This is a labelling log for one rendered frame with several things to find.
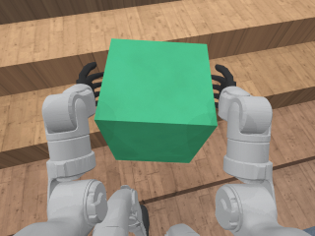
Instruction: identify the carton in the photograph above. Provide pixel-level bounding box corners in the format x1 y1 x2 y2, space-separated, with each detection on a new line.
94 38 218 163

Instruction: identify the robot left forearm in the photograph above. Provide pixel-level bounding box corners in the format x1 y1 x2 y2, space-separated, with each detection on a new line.
41 84 96 217

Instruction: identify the right robot hand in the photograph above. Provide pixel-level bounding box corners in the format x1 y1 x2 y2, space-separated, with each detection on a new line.
211 64 236 108

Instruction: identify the robot left thigh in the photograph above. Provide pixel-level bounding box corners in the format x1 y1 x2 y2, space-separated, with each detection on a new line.
92 188 139 236

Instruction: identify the robot right forearm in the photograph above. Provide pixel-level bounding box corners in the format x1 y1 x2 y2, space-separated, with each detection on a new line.
218 86 278 216

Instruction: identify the right robot upper arm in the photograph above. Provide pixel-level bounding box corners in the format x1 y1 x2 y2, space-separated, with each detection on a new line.
215 183 312 236

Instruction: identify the left robot hand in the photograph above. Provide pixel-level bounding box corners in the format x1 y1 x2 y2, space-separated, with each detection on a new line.
76 62 104 106

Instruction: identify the left robot upper arm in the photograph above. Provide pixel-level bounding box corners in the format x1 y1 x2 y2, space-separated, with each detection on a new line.
13 179 108 236

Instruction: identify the left robot foot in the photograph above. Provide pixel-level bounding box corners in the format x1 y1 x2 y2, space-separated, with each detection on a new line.
140 205 150 236

